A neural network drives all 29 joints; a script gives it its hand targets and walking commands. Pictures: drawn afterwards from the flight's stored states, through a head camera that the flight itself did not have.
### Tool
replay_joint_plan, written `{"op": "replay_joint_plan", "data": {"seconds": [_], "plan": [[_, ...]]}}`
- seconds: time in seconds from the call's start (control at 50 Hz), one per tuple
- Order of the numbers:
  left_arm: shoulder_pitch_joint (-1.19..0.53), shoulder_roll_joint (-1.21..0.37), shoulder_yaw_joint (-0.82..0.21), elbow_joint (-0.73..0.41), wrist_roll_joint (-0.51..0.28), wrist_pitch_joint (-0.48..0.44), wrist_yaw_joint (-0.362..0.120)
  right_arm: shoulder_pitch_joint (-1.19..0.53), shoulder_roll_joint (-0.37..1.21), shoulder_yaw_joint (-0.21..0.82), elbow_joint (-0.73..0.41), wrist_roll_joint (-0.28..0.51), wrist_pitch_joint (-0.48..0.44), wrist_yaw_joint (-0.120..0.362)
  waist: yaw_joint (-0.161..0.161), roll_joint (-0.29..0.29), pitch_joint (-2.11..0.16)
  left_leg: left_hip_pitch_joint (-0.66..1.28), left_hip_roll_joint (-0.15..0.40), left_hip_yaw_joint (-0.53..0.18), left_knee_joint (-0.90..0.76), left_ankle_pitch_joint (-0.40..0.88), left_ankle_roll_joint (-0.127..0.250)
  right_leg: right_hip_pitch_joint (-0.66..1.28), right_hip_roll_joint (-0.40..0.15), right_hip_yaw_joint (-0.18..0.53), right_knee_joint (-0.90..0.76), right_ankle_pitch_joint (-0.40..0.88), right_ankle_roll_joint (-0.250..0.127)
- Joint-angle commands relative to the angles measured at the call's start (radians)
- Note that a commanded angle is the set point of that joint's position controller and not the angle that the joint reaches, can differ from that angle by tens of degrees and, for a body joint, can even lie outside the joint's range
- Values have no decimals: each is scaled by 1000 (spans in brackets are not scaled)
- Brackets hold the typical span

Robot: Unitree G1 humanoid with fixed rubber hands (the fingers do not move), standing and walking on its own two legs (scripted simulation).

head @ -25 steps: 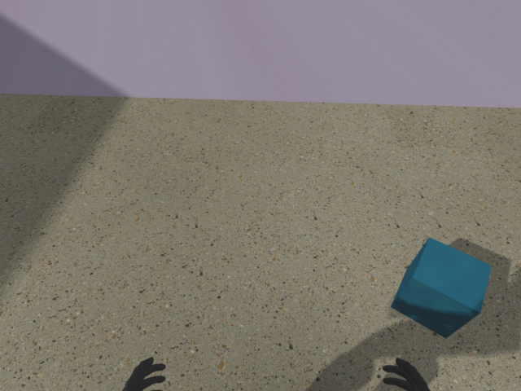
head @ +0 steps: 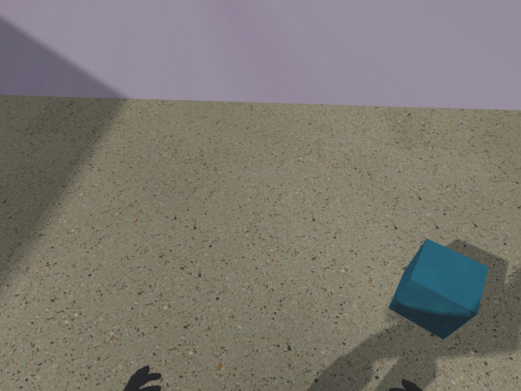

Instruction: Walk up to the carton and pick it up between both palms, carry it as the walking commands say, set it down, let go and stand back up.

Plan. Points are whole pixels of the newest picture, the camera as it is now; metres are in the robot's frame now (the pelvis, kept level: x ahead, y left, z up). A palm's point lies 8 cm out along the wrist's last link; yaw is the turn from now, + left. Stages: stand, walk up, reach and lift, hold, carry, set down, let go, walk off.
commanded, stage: stand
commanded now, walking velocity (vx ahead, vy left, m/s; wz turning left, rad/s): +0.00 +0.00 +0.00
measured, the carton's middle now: (435, 288) +0.56 -0.64 -0.64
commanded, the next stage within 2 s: walk up in 0.32 s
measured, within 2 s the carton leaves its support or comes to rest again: neither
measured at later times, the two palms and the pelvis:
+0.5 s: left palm out of the picture +0.08 +0.23 -0.11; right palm out of the picture +0.06 -0.24 -0.12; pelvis +0.00 +0.00 +0.00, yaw +0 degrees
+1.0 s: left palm out of the picture +0.11 +0.18 -0.08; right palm out of the picture +0.03 -0.34 -0.12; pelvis -0.02 -0.07 +0.01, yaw -16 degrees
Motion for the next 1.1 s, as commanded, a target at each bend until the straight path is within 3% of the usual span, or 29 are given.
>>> {"op": "replay_joint_plan", "data": {"seconds": [0.0,0.06,0.22,0.36,0.48,0.5,0.52,0.54,0.56,0.58,0.6,0.62,0.64,0.66,0.7,0.72,0.74,0.76,0.78,0.8,0.82,0.86,0.92,0.94,0.96,0.98,1.0,1.04,1.08], "plan": [[-10,93,22,-53,3,-10,0,3,-80,-19,-52,1,-9,-2,2,27,25,-14,48,-61,-119,129,27,-24,-45,60,-120,108,-41],[32,74,19,-25,-6,-11,1,15,-93,-25,-37,0,-14,-4,15,15,6,-6,56,-72,-127,150,33,7,-46,59,-121,125,-41],[6,85,20,-6,-1,-16,7,20,-86,-29,-16,2,-11,-7,-11,-41,7,33,46,-58,-115,143,34,-25,-56,76,-157,114,-45],[27,84,21,28,-7,-18,11,33,-89,-28,25,3,-15,-11,-1,20,-7,30,52,-66,-138,178,36,24,-53,68,-150,141,-44],[50,89,23,70,-2,-15,15,59,-94,-31,69,7,-11,-11,-4,-15,26,26,52,-68,-152,160,31,24,-60,74,-176,144,-46],[42,191,72,45,-7,16,3,54,-172,-60,20,-17,-12,-43,-22,-58,77,7,213,-111,-55,648,60,-79,-50,-44,53,390,-11],[66,93,54,29,-14,10,-2,42,-229,-75,51,-27,-1,-42,3,139,-6,40,195,-14,-105,230,60,-94,-29,35,30,105,-11],[47,98,59,17,-18,9,-5,28,-215,-70,37,-28,7,-44,-6,138,33,47,204,-29,-157,-24,57,-178,-20,45,25,36,-16],[27,96,66,-3,-22,9,-5,49,-211,-72,43,-34,11,-47,-25,156,44,66,229,-72,-198,-124,59,-237,-24,41,50,-26,-12],[-26,97,67,-21,-18,13,-10,61,-201,-69,47,-29,16,-50,-56,213,37,4,290,-148,-263,-172,94,-219,28,-45,191,-92,-1],[-63,95,72,-54,-9,17,-19,61,-206,-66,41,-38,10,-54,-68,229,37,-39,360,-206,-260,0,121,-211,26,-94,273,-161,10],[-48,82,74,-52,-1,22,-22,52,-198,-63,50,-42,7,-54,-58,233,25,-47,383,-195,-251,114,141,-228,16,-112,315,-232,15],[-8,86,48,-47,0,18,-24,30,-198,-61,29,6,7,-59,-51,217,0,5,406,-185,-236,245,175,-242,-9,-82,355,-277,14],[28,73,42,-34,1,14,-26,-10,-198,-65,29,7,3,-64,-29,163,-16,38,387,-120,-191,365,163,-231,-31,-74,334,-264,10],[114,65,21,-11,-14,3,-28,-63,-210,-66,21,-6,3,-64,13,139,-68,-17,306,17,-62,453,94,-75,-40,-74,160,-119,-9],[174,81,18,-2,-20,-3,-24,-94,-206,-66,19,-6,8,-62,63,128,-85,-89,246,79,61,358,46,46,-43,-60,-1,35,-25],[213,147,32,2,-17,-10,-16,-94,-177,-59,2,-5,18,-53,90,-88,-60,-243,125,148,292,31,-11,157,-125,99,-193,226,-35],[260,260,71,13,-1,-14,-12,-149,-132,-30,-52,-18,31,-35,95,-405,-14,-476,19,127,555,-396,-40,229,-383,509,-309,565,-49],[221,271,72,9,4,-8,-10,-105,-125,-30,-23,-17,41,-35,71,-286,-28,-452,87,33,562,-297,-27,202,-410,487,-260,682,-116],[185,297,75,-10,3,1,-12,-88,-133,-35,-21,1,43,-28,65,-273,-60,-409,94,4,540,-273,-26,135,-396,458,-252,659,-174],[127,320,80,-12,-7,5,-11,-125,-149,-36,-30,8,43,-20,51,-224,-28,-403,113,-25,555,-243,-31,59,-349,424,-281,491,-168],[-1,271,64,-17,-14,12,-12,-130,-179,-48,12,11,55,-6,7,-156,11,-356,116,-27,601,-76,-32,-27,-244,333,-327,262,-64],[53,255,45,13,-28,-1,-8,-65,-161,-41,50,-12,70,0,-13,-98,-66,-367,88,-33,632,40,-26,96,-213,298,-281,440,-18],[70,250,45,18,-28,-9,-10,-63,-161,-41,55,-14,68,0,-5,-61,-72,-372,81,-34,627,68,-32,112,-201,304,-293,387,-7],[86,233,45,12,-30,-13,-9,-37,-157,-41,49,0,50,10,-11,-78,-89,-366,84,-17,596,105,-30,126,-160,299,-339,190,-9],[90,217,43,5,-14,-4,-26,-13,-179,-43,70,1,43,14,14,-139,-119,-342,76,49,569,80,-43,129,-92,268,-419,-216,-14],[21,222,42,-20,-5,-2,-46,-41,-183,-48,71,2,44,22,5,-187,-78,-355,61,61,571,85,-72,66,-94,290,-429,-333,-32],[1,227,42,-25,-3,-6,-65,-116,-184,-38,55,2,31,28,22,-169,-21,-371,71,56,477,105,-98,61,-100,294,-443,-282,-100],[162,207,40,35,-7,-20,-58,-208,-169,-33,20,-6,2,27,84,-142,11,-467,91,20,391,73,-97,201,-135,385,-451,-224,-163]]}}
